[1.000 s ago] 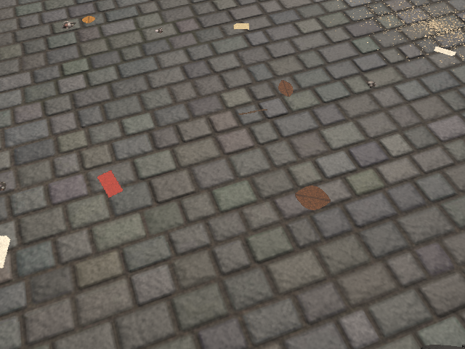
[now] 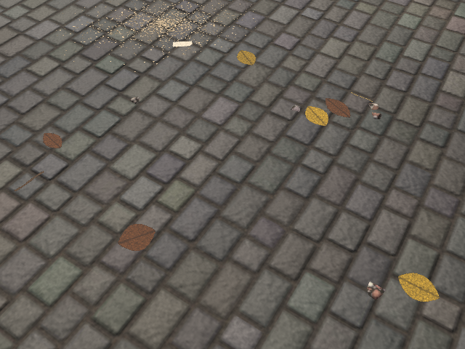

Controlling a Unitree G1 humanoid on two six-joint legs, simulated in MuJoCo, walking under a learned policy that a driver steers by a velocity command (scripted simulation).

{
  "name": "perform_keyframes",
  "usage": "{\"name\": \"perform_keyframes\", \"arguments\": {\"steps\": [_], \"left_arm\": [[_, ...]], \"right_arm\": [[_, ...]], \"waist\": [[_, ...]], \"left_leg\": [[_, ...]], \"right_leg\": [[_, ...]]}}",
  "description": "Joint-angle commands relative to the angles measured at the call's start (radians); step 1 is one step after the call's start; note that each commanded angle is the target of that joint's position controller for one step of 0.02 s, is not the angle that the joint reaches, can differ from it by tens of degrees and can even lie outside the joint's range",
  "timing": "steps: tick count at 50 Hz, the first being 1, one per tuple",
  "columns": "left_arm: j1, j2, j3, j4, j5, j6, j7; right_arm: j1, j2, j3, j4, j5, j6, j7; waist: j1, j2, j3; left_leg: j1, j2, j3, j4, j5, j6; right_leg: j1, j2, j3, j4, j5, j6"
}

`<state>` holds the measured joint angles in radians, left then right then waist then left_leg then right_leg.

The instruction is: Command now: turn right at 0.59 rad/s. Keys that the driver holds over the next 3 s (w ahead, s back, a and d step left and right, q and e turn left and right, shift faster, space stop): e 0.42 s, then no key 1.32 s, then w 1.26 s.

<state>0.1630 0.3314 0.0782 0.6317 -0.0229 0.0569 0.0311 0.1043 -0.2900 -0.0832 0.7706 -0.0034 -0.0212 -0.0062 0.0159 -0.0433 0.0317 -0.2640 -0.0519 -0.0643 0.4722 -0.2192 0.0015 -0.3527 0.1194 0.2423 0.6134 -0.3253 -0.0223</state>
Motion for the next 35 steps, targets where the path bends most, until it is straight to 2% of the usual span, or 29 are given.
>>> {"name": "perform_keyframes", "arguments": {"steps": [1,2,3,4,6,7,9,12,16,18,19,20,21,22,23,24,25,26,29,32,35], "left_arm": [[0.064,0.178,0.055,-0.077,0.016,-0.025,0.002],[0.073,0.206,0.07,-0.054,0.008,-0.022,-0.002],[0.086,0.182,0.07,-0.033,0.007,-0.011,-0.001],[0.084,0.159,0.064,-0.031,0.009,-0.003,0.0],[0.052,0.113,0.048,-0.05,-0.001,0.001,-0.009],[0.022,0.099,0.042,-0.067,-0.006,-0.001,-0.011],[-0.02,0.085,0.032,-0.092,-0.004,-0.004,-0.015],[-0.028,0.067,0.019,-0.111,0.005,-0.005,-0.027],[0.006,0.087,0.027,-0.115,0.001,0.004,-0.04],[0.064,0.086,0.035,-0.099,0.003,0.008,-0.046],[0.104,0.11,0.047,-0.086,0.006,0.008,-0.039],[0.144,0.203,0.075,-0.09,0.004,0.003,-0.025],[0.134,0.287,0.08,-0.127,0.026,-0.013,-0.022],[0.155,0.225,0.065,-0.121,0.05,-0.038,-0.034],[0.109,0.189,0.049,-0.109,0.049,-0.054,-0.034],[0.049,0.157,0.042,-0.106,0.033,-0.059,-0.028],[0.006,0.128,0.028,-0.108,0.02,-0.057,-0.022],[-0.013,0.116,0.018,-0.109,0.02,-0.056,-0.016],[-0.019,0.093,0.005,-0.101,0.033,-0.057,-0.008],[-0.017,0.092,0.003,-0.082,0.034,-0.055,-0.007],[-0.016,0.104,0.003,-0.061,0.038,-0.05,-0.017]], "right_arm": [[0.006,-0.19,-0.044,-0.072,-0.033,-0.007,-0.006],[-0.04,-0.137,-0.028,-0.088,-0.025,-0.006,-0.013],[-0.072,-0.118,-0.022,-0.094,-0.013,-0.002,-0.018],[-0.076,-0.106,-0.016,-0.095,0.001,0.0,-0.023],[-0.044,-0.115,-0.013,-0.088,-0.002,0.011,-0.033],[-0.018,-0.123,-0.015,-0.084,-0.007,0.016,-0.037],[0.02,-0.145,-0.022,-0.078,-0.011,0.025,-0.04],[0.006,-0.185,-0.035,-0.084,-0.004,0.033,-0.029],[0.0,-0.211,-0.044,-0.08,0.017,0.033,-0.01],[-0.019,-0.207,-0.043,-0.076,0.038,0.03,-0.006],[0.026,-0.172,-0.034,-0.055,0.039,0.025,-0.003],[0.062,-0.118,-0.019,-0.056,0.004,0.022,0.001],[-0.001,-0.076,0.001,-0.121,-0.035,0.019,-0.005],[-0.059,-0.131,-0.015,-0.126,-0.012,0.019,-0.014],[-0.055,-0.151,-0.023,-0.119,0.012,0.025,-0.016],[-0.028,-0.153,-0.028,-0.095,0.013,0.029,-0.021],[-0.017,-0.16,-0.03,-0.082,0.005,0.034,-0.025],[0.001,-0.156,-0.03,-0.072,0.0,0.036,-0.023],[0.033,-0.124,-0.02,-0.059,0.009,0.038,-0.018],[0.003,-0.097,-0.003,-0.068,0.005,0.039,-0.015],[-0.003,-0.104,0.0,-0.072,0.007,0.037,-0.011]], "waist": [[0.014,0.251,-0.097],[0.028,0.19,-0.084],[0.037,0.165,-0.066],[0.023,0.17,-0.052],[-0.001,0.183,-0.038],[-0.022,0.194,-0.043],[-0.055,0.206,-0.065],[-0.061,0.216,-0.087],[-0.045,0.228,-0.088],[0.001,0.207,-0.091],[0.012,0.151,-0.103],[0.004,-0.076,-0.122],[0.002,-0.285,-0.126],[0.07,-0.163,-0.194],[0.036,-0.125,-0.143],[0.008,-0.084,-0.116],[-0.006,-0.08,-0.099],[-0.019,-0.091,-0.104],[-0.027,-0.085,-0.122],[-0.006,-0.095,-0.1],[0.012,-0.102,-0.07]], "left_leg": [[0.155,0.473,-0.43,-0.178,0.401,0.292],[0.128,0.41,-0.323,-0.163,0.364,0.258],[0.123,0.34,-0.232,-0.153,0.3,0.211],[0.137,0.316,-0.188,-0.149,0.293,0.198],[0.144,0.282,-0.102,-0.158,0.334,0.205],[0.183,0.285,-0.085,-0.159,0.347,0.213],[0.251,0.312,-0.073,-0.156,0.375,0.23],[0.229,0.334,-0.02,-0.15,0.401,0.229],[0.196,0.358,0.02,-0.113,0.404,0.206],[0.157,0.346,0.061,-0.031,0.352,0.153],[0.087,0.311,0.109,0.062,0.257,0.092],[-0.118,0.218,0.205,0.309,-0.022,-0.005],[-0.385,0.068,0.168,0.549,-0.47,-0.076],[-0.384,0.074,0.029,0.709,-0.481,-0.074],[-0.383,0.1,0.012,0.74,-0.397,-0.058],[-0.376,0.117,0.007,0.709,-0.311,-0.053],[-0.362,0.122,0.008,0.68,-0.247,-0.059],[-0.311,0.108,0.021,0.692,-0.192,-0.069],[-0.25,0.097,0.03,0.604,-0.119,-0.087],[-0.197,0.108,0.026,0.411,-0.115,-0.09],[-0.115,0.102,0.038,0.281,-0.153,-0.082]], "right_leg": [[-0.224,-0.04,-0.055,0.444,-0.317,0.05],[-0.217,-0.058,-0.065,0.525,-0.247,0.065],[-0.223,-0.067,-0.08,0.563,-0.189,0.084],[-0.257,-0.071,-0.087,0.602,-0.137,0.101],[-0.266,-0.086,-0.143,0.576,-0.088,0.121],[-0.281,-0.098,-0.164,0.529,-0.075,0.128],[-0.281,-0.128,-0.183,0.43,-0.076,0.139],[-0.166,-0.159,-0.231,0.276,-0.082,0.128],[-0.037,-0.147,-0.288,0.094,-0.043,0.087],[0.082,-0.123,-0.317,-0.099,0.093,0.037],[0.2,-0.108,-0.291,-0.194,0.202,0.001],[0.378,-0.267,-0.051,-0.245,0.524,-0.068],[0.412,-0.507,0.293,-0.228,0.779,-0.28],[0.361,-0.523,0.281,-0.262,0.691,-0.356],[0.314,-0.461,0.17,-0.268,0.597,-0.301],[0.286,-0.395,0.094,-0.268,0.496,-0.236],[0.262,-0.365,0.054,-0.266,0.49,-0.202],[0.224,-0.341,0.02,-0.268,0.54,-0.195],[0.225,-0.316,-0.023,-0.277,0.531,-0.199],[0.226,-0.312,-0.011,-0.279,0.424,-0.198],[0.178,-0.317,0.021,-0.28,0.331,-0.213]]}}
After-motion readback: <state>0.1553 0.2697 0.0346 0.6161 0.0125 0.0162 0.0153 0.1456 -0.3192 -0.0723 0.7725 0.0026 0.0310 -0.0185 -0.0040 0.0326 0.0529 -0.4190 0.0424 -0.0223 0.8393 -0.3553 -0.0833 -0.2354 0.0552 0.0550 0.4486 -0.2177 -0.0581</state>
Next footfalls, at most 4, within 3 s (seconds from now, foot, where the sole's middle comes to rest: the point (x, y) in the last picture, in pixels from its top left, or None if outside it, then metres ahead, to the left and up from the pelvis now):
0.40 right None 0.01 -0.15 -0.77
0.80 left None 0.09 0.07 -0.77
2.04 right None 0.05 -0.18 -0.77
2.52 left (277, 345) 0.48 -0.10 -0.77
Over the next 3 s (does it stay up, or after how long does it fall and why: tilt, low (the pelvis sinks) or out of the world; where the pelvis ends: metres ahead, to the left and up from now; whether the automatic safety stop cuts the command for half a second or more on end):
stays up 0.53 -0.23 0.00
